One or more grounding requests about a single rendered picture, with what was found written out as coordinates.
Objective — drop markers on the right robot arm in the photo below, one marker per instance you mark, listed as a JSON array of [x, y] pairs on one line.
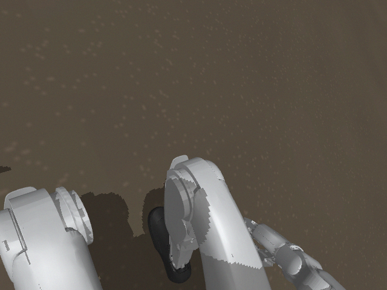
[[304, 271]]

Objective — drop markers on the right robot foot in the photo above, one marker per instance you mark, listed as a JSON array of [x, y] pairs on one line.
[[160, 238]]

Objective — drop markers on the right robot hand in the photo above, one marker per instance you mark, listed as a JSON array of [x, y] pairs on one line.
[[271, 240]]

